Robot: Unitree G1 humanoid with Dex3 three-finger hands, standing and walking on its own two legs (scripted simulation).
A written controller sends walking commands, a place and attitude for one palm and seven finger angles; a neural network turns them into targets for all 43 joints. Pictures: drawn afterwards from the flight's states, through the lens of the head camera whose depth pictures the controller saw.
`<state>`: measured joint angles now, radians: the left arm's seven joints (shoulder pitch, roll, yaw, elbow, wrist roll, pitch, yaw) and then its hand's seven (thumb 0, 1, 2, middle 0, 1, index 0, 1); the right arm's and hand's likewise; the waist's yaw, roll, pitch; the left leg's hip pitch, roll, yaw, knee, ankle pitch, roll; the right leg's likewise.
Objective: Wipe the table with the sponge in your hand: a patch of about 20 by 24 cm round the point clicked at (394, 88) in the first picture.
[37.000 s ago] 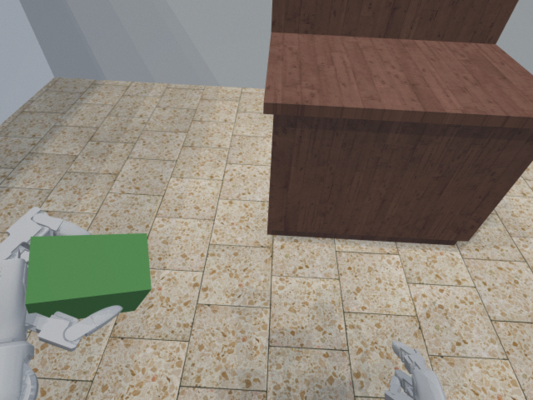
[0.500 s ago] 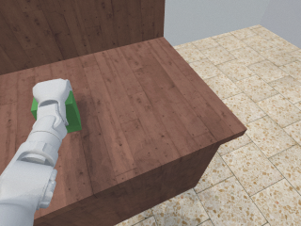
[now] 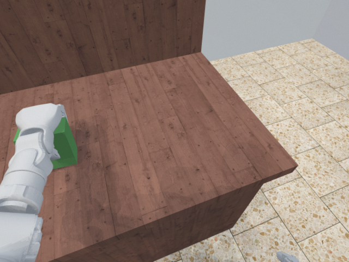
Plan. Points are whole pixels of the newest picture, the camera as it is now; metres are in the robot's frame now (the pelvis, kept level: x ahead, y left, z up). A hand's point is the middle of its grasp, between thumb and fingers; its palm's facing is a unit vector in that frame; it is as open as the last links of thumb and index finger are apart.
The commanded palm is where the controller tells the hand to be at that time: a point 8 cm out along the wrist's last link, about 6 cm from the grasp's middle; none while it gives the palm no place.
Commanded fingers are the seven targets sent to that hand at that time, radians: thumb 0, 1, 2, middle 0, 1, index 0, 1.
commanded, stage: slide back across to the first lane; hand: left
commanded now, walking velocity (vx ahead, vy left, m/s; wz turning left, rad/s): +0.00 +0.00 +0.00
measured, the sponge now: (51, 150) +0.37 +0.35 +0.03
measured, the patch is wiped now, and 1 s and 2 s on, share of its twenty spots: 1.00 1.00 1.00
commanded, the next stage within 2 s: wipe back along the first lane in 0.04 s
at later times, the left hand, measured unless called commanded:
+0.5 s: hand (45, 147) +0.35 +0.33 +0.07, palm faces -0.05 -0.04 -1.00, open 10.6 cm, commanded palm +0.31 +0.32 +0.10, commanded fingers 0.00 0.10 1.30 -1.20 -1.60 -1.20 -1.60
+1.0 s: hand (46, 167) +0.30 +0.31 +0.06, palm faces -0.04 -0.03 -1.00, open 10.7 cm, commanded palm +0.26 +0.30 +0.09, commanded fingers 0.00 0.10 1.30 -1.20 -1.60 -1.20 -1.60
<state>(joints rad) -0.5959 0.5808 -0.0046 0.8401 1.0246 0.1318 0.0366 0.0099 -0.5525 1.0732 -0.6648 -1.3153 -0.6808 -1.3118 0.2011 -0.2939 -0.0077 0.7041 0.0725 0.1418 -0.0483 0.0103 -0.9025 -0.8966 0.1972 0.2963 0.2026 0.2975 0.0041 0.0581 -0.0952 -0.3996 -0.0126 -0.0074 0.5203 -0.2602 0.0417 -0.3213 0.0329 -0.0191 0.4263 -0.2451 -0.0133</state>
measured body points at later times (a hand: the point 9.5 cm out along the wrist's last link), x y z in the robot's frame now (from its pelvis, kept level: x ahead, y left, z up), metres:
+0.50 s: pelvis +0.00 +0.01 +0.00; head +0.02 -0.01 +0.45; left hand +0.35 +0.33 +0.12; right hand +0.15 -0.25 -0.12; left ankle -0.01 +0.09 -0.74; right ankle -0.03 -0.12 -0.74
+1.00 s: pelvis -0.01 +0.00 +0.00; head -0.01 -0.03 +0.45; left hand +0.30 +0.31 +0.12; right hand +0.18 -0.23 -0.11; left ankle -0.01 +0.09 -0.74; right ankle -0.03 -0.12 -0.74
